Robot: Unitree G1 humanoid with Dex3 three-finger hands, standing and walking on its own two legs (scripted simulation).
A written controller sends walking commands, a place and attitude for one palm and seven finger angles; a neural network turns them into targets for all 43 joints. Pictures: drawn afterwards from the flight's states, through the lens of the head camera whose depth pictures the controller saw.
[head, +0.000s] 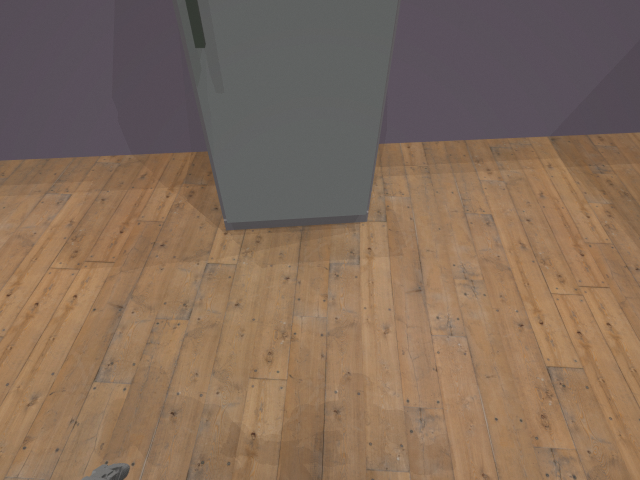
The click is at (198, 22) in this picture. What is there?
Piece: fridge door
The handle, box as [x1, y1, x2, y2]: [185, 0, 205, 47]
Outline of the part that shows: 185,0 195,47 204,47 205,43 197,1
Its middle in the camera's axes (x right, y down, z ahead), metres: -0.33 -0.65 +0.94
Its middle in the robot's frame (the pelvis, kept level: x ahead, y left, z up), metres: +1.14 +0.39 +0.21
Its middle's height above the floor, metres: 0.98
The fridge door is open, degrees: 0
